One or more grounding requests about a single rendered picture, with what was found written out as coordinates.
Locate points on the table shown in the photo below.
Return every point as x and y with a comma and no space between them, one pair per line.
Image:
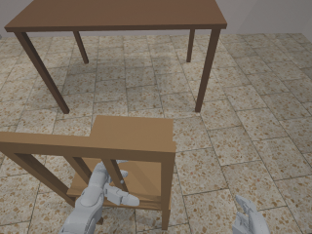
117,15

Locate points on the robot left hand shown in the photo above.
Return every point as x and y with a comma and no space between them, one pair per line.
100,177

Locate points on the chair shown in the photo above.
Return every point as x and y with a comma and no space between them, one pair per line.
145,142

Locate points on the left robot forearm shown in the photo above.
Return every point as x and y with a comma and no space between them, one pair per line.
86,214

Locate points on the robot right hand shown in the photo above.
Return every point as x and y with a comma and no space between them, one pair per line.
254,224

